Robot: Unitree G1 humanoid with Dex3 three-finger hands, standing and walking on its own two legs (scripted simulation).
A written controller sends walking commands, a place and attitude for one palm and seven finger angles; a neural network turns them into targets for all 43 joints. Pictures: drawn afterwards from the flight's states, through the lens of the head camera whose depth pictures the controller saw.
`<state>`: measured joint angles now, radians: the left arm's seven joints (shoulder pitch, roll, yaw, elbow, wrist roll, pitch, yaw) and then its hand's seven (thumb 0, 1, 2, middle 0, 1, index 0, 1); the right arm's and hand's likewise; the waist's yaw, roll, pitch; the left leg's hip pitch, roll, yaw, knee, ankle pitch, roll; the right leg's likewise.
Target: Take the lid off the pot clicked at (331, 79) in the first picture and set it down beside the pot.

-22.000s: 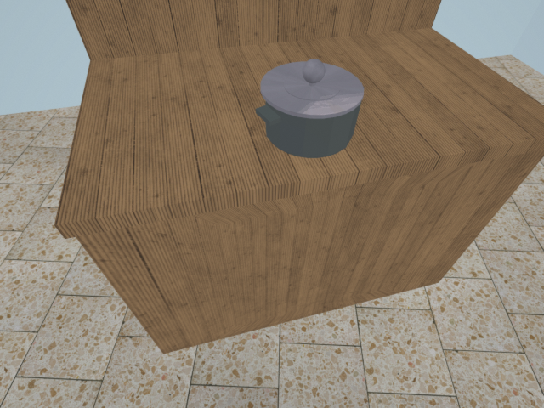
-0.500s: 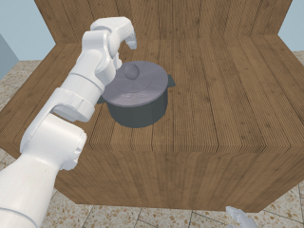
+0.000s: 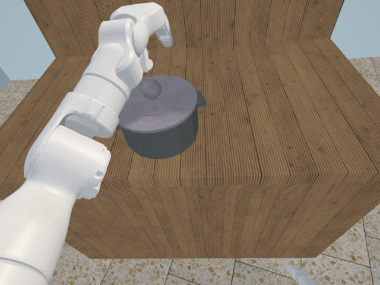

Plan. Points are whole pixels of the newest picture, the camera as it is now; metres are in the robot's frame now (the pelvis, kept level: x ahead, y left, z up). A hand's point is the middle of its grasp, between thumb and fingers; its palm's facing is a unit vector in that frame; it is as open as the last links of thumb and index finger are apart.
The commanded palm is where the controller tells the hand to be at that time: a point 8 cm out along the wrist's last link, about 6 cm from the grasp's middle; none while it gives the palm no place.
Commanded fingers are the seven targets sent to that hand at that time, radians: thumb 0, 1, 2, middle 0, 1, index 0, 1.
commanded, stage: move the open hand above the knob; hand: left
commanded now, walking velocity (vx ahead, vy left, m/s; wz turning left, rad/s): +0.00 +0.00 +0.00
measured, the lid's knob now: (151, 89) +0.51 +0.07 +0.16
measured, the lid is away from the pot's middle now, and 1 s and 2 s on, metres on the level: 0.00 0.00 0.00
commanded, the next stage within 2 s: lower the open fingers around the knob in 0.98 s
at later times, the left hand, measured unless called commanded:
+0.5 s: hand (142, 67) +0.47 +0.07 +0.24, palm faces -0.17 +0.01 -0.98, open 9.8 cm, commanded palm +0.44 +0.07 +0.31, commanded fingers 0.00 -0.37 1.70 -0.89 -0.08 -0.89 -0.08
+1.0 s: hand (140, 53) +0.47 +0.07 +0.27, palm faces -0.10 -0.02 -0.99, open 9.8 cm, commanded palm +0.45 +0.07 +0.31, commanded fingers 0.00 -0.37 1.70 -0.89 -0.08 -0.89 -0.08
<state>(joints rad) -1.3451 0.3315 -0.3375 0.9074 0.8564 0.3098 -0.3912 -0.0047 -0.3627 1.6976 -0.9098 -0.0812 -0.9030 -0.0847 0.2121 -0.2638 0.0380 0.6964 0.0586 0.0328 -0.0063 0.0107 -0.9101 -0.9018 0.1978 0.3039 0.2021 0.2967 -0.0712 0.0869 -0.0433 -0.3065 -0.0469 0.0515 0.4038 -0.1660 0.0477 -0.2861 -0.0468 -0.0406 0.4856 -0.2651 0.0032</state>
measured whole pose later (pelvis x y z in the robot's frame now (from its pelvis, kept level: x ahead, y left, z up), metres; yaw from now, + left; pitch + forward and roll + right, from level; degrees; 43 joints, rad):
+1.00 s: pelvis +0.00 +0.01 +0.00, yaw +1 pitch +4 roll +1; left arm -1.34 0.32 -0.37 0.84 0.86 0.34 -0.41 0.00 -0.36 1.70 -0.91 -0.08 -0.90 -0.08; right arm 0.17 -0.26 0.04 0.68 0.06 0.07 0.02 0.01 -0.91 -0.90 0.20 0.30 0.20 0.30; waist -0.05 0.09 -0.04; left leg -0.31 -0.06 0.04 0.41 -0.17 0.05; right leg -0.28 -0.06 -0.05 0.48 -0.27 0.01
